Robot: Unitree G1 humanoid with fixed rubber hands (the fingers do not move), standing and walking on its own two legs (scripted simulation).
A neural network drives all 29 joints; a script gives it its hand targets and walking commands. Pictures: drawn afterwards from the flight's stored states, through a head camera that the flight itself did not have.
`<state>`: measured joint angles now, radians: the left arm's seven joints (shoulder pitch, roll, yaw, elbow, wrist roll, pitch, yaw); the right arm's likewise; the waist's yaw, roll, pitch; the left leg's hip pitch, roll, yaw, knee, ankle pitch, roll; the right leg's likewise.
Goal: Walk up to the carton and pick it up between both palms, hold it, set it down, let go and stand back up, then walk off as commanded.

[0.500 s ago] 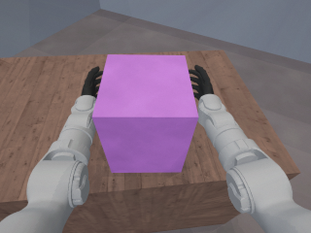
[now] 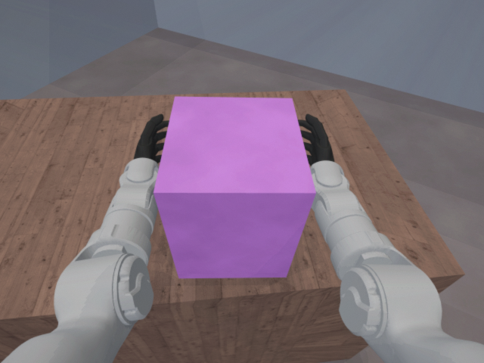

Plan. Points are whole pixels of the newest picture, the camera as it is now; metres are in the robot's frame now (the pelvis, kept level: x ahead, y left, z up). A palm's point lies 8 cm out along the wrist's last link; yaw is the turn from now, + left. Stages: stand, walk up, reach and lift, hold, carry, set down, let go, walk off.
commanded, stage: reach and lift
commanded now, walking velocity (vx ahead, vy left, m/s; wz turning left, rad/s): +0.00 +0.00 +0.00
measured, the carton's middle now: (233, 191) +0.41 +0.05 +0.07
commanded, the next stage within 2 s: none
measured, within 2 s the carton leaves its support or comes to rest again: leaves its support in 0.56 s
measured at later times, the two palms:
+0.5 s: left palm (148, 162) +0.42 +0.19 +0.12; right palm (323, 163) +0.43 -0.10 +0.14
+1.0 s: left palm (143, 148) +0.42 +0.19 +0.16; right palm (329, 157) +0.42 -0.10 +0.16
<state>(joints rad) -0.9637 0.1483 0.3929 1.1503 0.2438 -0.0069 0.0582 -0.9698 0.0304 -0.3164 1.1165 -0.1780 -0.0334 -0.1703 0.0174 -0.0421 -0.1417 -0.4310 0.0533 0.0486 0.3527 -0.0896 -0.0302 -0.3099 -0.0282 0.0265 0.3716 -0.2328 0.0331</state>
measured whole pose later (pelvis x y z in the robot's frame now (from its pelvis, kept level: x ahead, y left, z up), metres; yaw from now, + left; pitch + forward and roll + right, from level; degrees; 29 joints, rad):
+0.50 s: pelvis +0.00 +0.00 +0.00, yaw +0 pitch +8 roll +0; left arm -0.96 0.13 0.41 1.15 0.28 0.03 0.06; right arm -0.95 0.04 -0.40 1.12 -0.24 -0.05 -0.14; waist 0.02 -0.04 -0.14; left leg -0.40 0.05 0.05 0.35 -0.09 -0.03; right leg -0.28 -0.03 0.03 0.37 -0.23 0.03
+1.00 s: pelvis -0.01 +0.00 +0.00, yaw +0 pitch +6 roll -1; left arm -0.96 0.10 0.41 1.01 0.28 0.13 0.06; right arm -0.95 0.03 -0.40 1.12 -0.17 -0.09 -0.14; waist 0.02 -0.04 -0.14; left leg -0.36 0.05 0.05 0.35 -0.09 -0.03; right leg -0.23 -0.03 0.03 0.35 -0.22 0.04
